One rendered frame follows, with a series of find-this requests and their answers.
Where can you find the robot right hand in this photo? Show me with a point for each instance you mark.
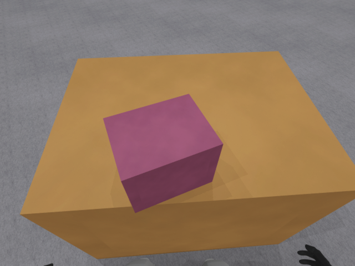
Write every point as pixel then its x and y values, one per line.
pixel 314 253

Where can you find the pedestal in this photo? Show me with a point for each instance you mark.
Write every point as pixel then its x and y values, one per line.
pixel 280 169

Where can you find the carton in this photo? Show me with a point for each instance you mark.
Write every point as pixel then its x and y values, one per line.
pixel 163 150

